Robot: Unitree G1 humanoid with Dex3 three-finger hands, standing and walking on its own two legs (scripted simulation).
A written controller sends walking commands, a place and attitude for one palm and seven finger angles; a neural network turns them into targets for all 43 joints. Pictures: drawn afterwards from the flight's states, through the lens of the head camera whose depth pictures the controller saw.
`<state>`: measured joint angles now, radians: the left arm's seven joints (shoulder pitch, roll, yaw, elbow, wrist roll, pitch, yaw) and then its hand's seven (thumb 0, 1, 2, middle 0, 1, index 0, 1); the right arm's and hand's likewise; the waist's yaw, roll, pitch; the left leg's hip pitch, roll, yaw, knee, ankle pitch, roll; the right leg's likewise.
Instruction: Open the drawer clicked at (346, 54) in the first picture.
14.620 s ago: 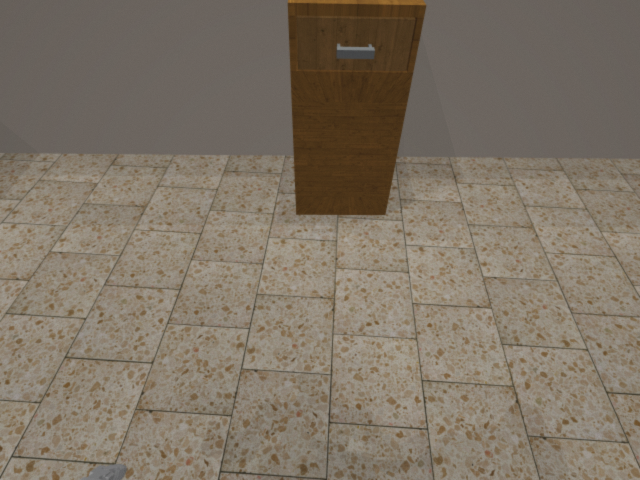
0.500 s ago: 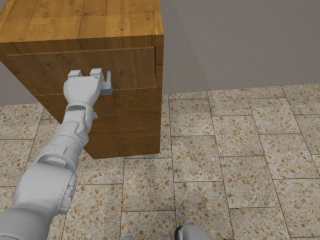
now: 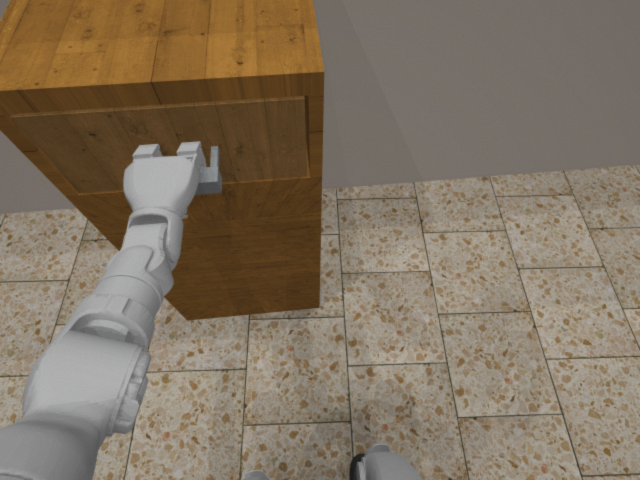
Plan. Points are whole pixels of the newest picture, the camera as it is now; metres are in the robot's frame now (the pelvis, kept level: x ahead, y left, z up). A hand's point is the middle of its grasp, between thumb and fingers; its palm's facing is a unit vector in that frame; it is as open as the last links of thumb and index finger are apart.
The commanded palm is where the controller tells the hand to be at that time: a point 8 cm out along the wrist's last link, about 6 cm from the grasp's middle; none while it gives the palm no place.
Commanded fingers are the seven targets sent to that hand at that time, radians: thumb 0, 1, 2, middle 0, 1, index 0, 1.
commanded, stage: pull the drawer open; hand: left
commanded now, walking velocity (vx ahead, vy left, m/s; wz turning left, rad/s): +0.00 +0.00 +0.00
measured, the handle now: (178, 169) +0.53 +0.17 +0.02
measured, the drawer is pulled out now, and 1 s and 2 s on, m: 0.00 0.08 0.17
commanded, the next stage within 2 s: none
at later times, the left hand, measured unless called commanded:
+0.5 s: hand (175, 230) +0.44 +0.17 +0.00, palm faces -0.02 -0.04 -1.00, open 5.8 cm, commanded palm +0.39 +0.18 +0.05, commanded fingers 0.00 0.90 0.90 -0.40 -1.35 -0.40 -1.35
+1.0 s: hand (172, 254) +0.41 +0.17 +0.00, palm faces -0.04 -0.02 -1.00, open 5.8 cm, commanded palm +0.39 +0.17 +0.05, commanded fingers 0.00 0.90 0.90 -0.40 -1.35 -0.40 -1.35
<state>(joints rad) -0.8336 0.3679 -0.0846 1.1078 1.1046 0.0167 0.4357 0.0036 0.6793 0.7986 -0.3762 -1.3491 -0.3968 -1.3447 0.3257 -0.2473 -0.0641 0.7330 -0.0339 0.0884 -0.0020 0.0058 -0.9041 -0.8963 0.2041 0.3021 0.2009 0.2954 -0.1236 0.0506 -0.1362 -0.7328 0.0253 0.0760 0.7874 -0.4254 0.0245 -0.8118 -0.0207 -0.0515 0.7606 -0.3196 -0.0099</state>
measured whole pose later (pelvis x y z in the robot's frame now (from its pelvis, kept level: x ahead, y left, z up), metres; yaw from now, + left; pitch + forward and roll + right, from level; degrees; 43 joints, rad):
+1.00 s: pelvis +0.01 -0.01 +0.01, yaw +0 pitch +15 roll +0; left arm -0.50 0.26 -0.17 0.80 1.11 0.07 0.43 0.00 0.67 0.80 -0.37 -1.35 -0.40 -1.35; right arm 0.20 -0.22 -0.06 0.70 -0.02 0.11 -0.03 0.01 -0.90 -0.90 0.20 0.30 0.20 0.30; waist -0.02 0.05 -0.12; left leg -0.54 0.01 0.05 0.69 -0.41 0.01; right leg -0.63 -0.02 -0.05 0.70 -0.33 -0.02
